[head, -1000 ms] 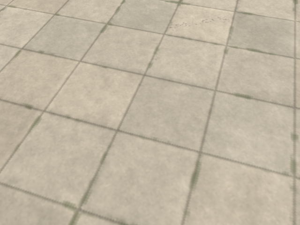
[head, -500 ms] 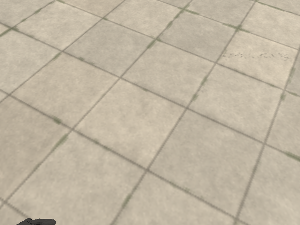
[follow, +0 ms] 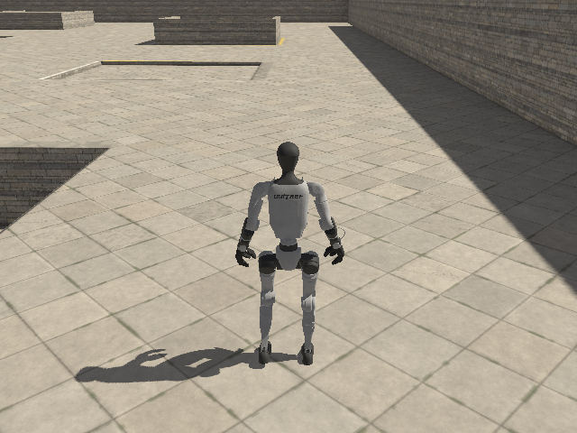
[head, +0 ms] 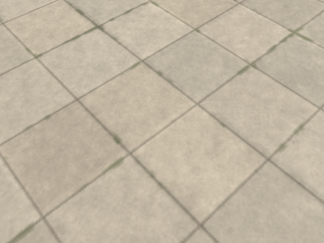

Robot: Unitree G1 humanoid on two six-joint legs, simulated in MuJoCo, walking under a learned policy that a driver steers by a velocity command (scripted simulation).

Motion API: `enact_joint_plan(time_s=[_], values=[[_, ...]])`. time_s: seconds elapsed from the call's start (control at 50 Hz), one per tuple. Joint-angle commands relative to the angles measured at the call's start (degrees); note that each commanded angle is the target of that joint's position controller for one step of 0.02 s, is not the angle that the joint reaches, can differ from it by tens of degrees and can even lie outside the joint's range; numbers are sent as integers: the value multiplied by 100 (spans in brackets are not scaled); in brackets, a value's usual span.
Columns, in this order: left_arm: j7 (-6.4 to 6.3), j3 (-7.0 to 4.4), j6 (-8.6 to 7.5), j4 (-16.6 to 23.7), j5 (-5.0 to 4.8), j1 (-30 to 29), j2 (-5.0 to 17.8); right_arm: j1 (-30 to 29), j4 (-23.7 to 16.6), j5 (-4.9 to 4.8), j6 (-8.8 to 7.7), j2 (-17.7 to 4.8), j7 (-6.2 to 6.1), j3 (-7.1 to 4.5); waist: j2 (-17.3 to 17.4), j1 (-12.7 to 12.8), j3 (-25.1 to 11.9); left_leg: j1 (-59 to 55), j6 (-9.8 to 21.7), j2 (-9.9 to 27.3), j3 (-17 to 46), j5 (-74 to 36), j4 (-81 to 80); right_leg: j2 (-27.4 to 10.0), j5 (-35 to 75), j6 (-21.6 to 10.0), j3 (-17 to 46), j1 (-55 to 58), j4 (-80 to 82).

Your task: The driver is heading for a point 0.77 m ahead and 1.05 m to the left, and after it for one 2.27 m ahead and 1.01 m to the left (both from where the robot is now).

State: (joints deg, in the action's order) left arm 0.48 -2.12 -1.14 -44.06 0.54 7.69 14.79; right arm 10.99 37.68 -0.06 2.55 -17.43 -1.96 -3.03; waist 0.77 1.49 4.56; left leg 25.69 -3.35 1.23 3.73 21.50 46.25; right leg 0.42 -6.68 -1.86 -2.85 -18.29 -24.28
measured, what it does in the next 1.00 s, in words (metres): steps on the spot, turning left: left foot, then left foot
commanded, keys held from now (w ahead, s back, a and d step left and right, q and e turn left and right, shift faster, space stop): no key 0.24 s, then q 0.52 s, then w+q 0.24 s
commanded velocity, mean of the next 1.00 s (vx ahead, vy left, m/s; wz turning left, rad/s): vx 0.06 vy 0.00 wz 0.37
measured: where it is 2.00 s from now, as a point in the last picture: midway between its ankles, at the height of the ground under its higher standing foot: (91, 225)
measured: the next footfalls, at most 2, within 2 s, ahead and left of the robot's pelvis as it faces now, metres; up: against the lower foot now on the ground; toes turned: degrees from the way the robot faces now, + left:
left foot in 0.08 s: +0.08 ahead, +0.14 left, +0.00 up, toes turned -2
left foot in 0.82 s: +0.06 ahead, +0.15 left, +0.00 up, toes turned +19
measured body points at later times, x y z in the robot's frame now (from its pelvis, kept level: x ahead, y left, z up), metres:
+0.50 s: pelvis +0.05 +0.01 -0.01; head +0.07 +0.01 +0.44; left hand +0.16 +0.31 -0.12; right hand +0.22 -0.25 -0.10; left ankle +0.04 +0.14 -0.74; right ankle +0.07 -0.12 -0.74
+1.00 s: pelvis +0.07 +0.07 +0.01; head +0.08 +0.11 +0.46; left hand +0.11 +0.39 -0.11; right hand +0.25 -0.17 -0.08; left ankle +0.03 +0.14 -0.74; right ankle +0.15 -0.08 -0.66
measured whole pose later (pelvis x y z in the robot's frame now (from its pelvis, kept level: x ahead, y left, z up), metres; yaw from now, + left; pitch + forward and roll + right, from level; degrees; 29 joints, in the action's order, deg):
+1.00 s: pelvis +0.07 +0.07 +0.01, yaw +22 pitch +2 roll -2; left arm 0.3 -5.2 -2.4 -45.9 -0.2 6.6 18.5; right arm 20.9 37.8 -0.2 -1.2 -14.9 -0.8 -3.5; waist -2.3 -1.2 0.4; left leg 12.4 3.9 -1.6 2.7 14.4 25.1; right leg -2.9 -15.4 0.2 0.4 -31.5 -58.6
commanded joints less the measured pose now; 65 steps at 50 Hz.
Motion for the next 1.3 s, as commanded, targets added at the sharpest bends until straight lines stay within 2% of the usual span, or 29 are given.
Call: enact_joint_plan(time_s=[0.02,0.06,0.08,0.1,0.12,0.16,0.22,0.26,0.42,0.48,0.52,0.54,0.56,0.58,0.62,0.68,0.76,0.8,0.82,0.84,0.86,0.88,0.9,0.94,0.98,1.06,1.2,1.28,1.3], values=[[-7,-204,-2,347,-86,-405,937,503,-160,11,-5,-382,63,-97,-806,-229,-1136,-1247,140,-34,-203,-665,-978,-1381,601,-1114,1087,341,677],[20,-100,13,236,-117,-340,723,451,-133,85,-15,-382,90,-101,-708,-331,-919,-1935,372,-76,-215,-1222,-1992,-1143,-473,-719,998,-118,517],[56,-14,-19,147,-54,-125,528,373,-231,146,-22,-545,67,-112,-400,-289,-898,-2277,576,346,310,-1640,-2347,-950,-964,-318,870,-397,310],[99,28,-59,165,85,212,387,73,-347,175,-5,-1005,17,-179,605,151,-838,-2076,967,1034,1121,-1778,-2454,-363,-1507,95,275,-540,-217],[71,56,-45,120,106,161,322,-115,-277,188,-40,-601,55,-75,963,141,-892,-1106,1194,1059,1135,-655,-2708,-261,-1245,296,146,317,-213],[36,16,1,46,112,-46,537,-310,-250,230,-137,-310,125,8,767,53,-530,-805,796,522,745,156,-2706,-267,-607,395,154,568,-158],[10,-17,8,-109,81,81,698,-109,-143,155,-227,-415,127,-1,423,-6,-374,-993,612,357,560,-688,-2433,-356,-384,307,240,447,-37],[-10,-25,-19,-175,59,60,708,-42,-120,104,-232,-486,108,-24,236,-56,-440,-1133,675,345,575,-1269,-2259,-349,-267,314,184,470,-90],[-220,-178,92,-7,8,-68,743,-44,-413,-29,-111,-866,32,-260,507,-147,-763,-1200,1389,610,1581,-2982,-2047,-123,-293,344,-38,238,-1048],[-178,-260,96,11,8,149,848,-195,-567,-57,-80,-811,9,-287,300,-23,-963,-826,1244,395,1515,-2864,-1741,-260,60,179,89,678,-877],[-188,-378,136,-84,32,564,1120,-301,-682,-99,-66,-609,6,-257,-455,154,-1103,149,763,-58,844,-2000,-908,-949,536,-216,552,1591,-330],[-214,-423,168,-128,66,783,1284,-284,-717,-120,-46,-475,8,-237,-1182,247,-1065,710,443,-447,158,-881,-45,-1883,1077,-764,1299,1853,252],[-268,-374,164,-38,101,658,1194,-264,-735,-64,-20,-553,20,-296,-1620,272,-1060,1092,236,-408,-75,1531,1326,-2777,1813,-1437,2053,1801,602],[-307,-315,150,108,108,427,1100,-148,-671,-50,-1,-735,45,-391,-991,164,-967,1194,133,-136,99,1605,2298,-2904,1944,-1586,1930,1583,667],[-343,-341,128,262,56,-335,1152,83,-538,-147,113,-532,40,-358,-740,-206,-560,1002,49,159,79,847,1952,-2247,1193,-1058,880,1090,684],[-341,-386,190,240,38,-408,1208,-119,-611,-92,156,-317,111,-271,-921,-71,-516,192,-6,209,-456,254,797,-1772,1034,-804,-93,776,615],[-253,-469,236,104,-144,-159,1365,-100,-754,-102,147,-448,276,-322,-965,-33,-832,-497,246,125,-797,-182,-676,-2053,1187,-727,-193,1160,275],[-182,-456,245,-1,-228,-41,1214,396,-539,-108,168,-551,229,-422,-691,-229,-957,-1489,571,-189,-988,-598,-1461,-1896,-655,-383,-408,604,-147],[-123,-363,247,-58,-147,46,848,980,-319,-134,142,-821,171,-556,36,-410,-931,-2289,862,-88,-503,-514,-1878,-1505,-1950,-106,-759,-206,-1168],[-87,-212,215,359,58,-385,435,1448,-343,-147,57,-1629,79,-748,1835,-534,-700,-2897,1818,1400,2294,373,-2708,-540,-3364,434,-1130,-2260,-3493],[-94,-293,76,582,-65,-970,697,1462,-451,7,-214,-1517,194,-632,1217,-814,-802,-2524,2499,1947,3873,1487,-3469,-184,-3223,347,360,-2943,-4372],[-58,-368,-35,636,-238,-1070,932,1201,-426,36,-397,-1223,213,-518,907,-643,-479,-2393,2325,1939,3577,2130,-3713,-397,-2631,159,632,-3181,-4430],[-47,-419,-128,547,-245,-889,1041,925,-422,-22,-488,-1011,193,-442,852,-432,-292,-2195,2042,1736,3161,2099,-3704,-516,-2064,37,675,-3075,-4245],[-60,-471,-238,322,-67,-581,1074,519,-481,-60,-489,-762,105,-326,748,-187,-298,-1988,1681,1271,2362,1283,-3654,-618,-1128,104,701,-2645,-3714],[-2,-452,-307,229,-50,-543,929,609,-487,11,-539,-721,48,-300,591,-178,-409,-1991,1602,1020,1930,436,-3708,-460,-402,210,582,-2345,-3301],[39,-349,-364,302,-56,-879,638,951,-342,-63,-587,-816,-4,-345,520,-327,-334,-1956,1570,825,1487,-362,-3641,-217,276,455,568,-2009,-1817],[151,-288,-496,561,-160,-1294,714,1190,-134,-160,-499,-925,15,-402,617,-514,-159,-1609,1570,870,1832,-332,-3238,-58,157,508,658,-1174,-593],[126,-442,-634,347,-143,-301,1019,970,-175,-133,-437,-681,37,-322,813,16,-543,-1434,1291,597,2017,-1004,-2359,14,-57,163,492,421,-41],[75,-529,-662,237,-79,433,1245,888,-241,-76,-449,-401,48,-220,548,362,-1077,-938,1055,248,1675,-1035,-1246,-519,-242,-113,975,1636,-41]])
Keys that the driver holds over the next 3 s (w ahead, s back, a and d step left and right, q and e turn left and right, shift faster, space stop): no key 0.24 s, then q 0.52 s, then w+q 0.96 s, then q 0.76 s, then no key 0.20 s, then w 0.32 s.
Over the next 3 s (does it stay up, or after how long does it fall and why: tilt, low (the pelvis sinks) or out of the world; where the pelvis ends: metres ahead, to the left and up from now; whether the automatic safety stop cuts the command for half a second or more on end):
stays up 0.50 0.45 0.01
